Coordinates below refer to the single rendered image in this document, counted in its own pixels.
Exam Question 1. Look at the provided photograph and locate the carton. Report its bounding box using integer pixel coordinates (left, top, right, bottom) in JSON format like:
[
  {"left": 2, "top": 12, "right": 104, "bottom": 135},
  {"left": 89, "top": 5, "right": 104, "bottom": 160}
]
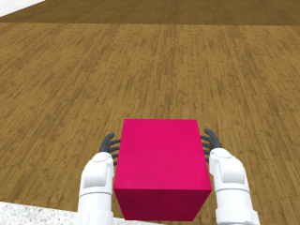
[{"left": 113, "top": 119, "right": 213, "bottom": 221}]

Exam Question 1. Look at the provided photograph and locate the right robot hand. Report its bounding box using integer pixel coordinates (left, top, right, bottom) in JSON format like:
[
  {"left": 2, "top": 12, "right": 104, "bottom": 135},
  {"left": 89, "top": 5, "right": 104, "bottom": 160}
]
[{"left": 200, "top": 128, "right": 222, "bottom": 163}]

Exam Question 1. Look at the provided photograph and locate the robot right forearm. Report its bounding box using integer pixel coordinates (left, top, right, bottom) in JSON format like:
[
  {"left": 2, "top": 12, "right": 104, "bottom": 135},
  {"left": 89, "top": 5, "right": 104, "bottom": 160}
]
[{"left": 209, "top": 148, "right": 261, "bottom": 225}]

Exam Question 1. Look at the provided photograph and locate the left robot hand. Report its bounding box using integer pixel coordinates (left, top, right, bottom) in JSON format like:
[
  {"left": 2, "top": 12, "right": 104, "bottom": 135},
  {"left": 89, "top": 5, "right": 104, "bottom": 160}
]
[{"left": 98, "top": 133, "right": 121, "bottom": 166}]

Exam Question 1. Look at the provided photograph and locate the robot left forearm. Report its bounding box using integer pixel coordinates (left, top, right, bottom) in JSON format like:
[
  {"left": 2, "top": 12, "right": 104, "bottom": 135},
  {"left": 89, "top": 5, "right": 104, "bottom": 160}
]
[{"left": 72, "top": 152, "right": 114, "bottom": 225}]

